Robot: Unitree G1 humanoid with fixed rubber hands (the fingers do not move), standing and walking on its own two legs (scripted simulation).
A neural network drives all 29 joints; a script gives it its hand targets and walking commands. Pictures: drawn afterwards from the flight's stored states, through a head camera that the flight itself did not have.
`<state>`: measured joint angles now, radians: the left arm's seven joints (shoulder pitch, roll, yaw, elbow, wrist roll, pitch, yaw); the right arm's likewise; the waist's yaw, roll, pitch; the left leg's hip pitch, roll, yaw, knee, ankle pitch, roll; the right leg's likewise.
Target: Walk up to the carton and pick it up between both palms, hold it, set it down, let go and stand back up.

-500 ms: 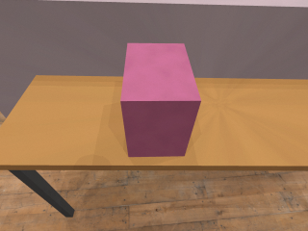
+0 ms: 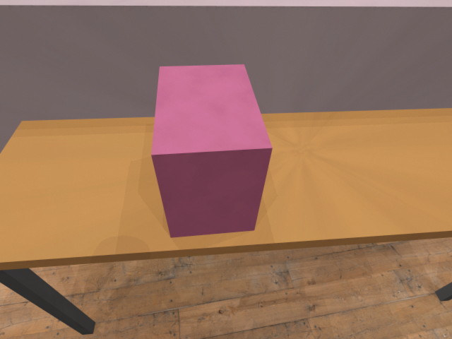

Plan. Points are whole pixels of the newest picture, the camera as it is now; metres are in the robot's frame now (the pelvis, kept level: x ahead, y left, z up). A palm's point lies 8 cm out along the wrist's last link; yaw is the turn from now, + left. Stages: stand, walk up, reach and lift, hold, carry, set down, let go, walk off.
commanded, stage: walk up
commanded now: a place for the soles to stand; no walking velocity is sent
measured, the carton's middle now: (207, 150) +0.47 +0.05 +0.08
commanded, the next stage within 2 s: reach and lift in 0.10 s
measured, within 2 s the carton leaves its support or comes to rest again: neither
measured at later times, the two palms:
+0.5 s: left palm out of the picture +0.14 +0.23 -0.09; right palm out of the picture +0.16 -0.23 -0.09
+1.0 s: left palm (88, 335) +0.16 +0.23 -0.05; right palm out of the picture +0.13 -0.21 -0.05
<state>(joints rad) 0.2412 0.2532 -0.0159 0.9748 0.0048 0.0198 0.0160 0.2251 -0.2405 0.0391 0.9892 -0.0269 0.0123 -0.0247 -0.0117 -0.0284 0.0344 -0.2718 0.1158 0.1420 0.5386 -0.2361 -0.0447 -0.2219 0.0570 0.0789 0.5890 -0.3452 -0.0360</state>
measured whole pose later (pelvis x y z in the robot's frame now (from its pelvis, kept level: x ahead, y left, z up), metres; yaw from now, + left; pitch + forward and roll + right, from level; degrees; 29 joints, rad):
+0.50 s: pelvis -0.02 +0.00 -0.01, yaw +3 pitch -3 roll +1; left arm 0.13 0.19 0.04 0.35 0.09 0.57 -0.03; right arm 0.06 -0.22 0.01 0.69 0.08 0.06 0.04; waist -0.04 -0.07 0.12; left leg -0.30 0.07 0.06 0.60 -0.24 -0.04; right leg -0.23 0.01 0.00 0.65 -0.37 -0.02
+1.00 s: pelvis -0.01 +0.02 +0.02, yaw +1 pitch -4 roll +1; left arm 0.21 0.15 -0.02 0.33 -0.03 0.36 0.08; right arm 0.30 -0.19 -0.07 0.48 0.00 0.04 0.09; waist 0.00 -0.02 0.05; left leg -0.12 0.05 0.12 0.31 -0.12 -0.02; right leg -0.07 -0.01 0.04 0.38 -0.24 0.00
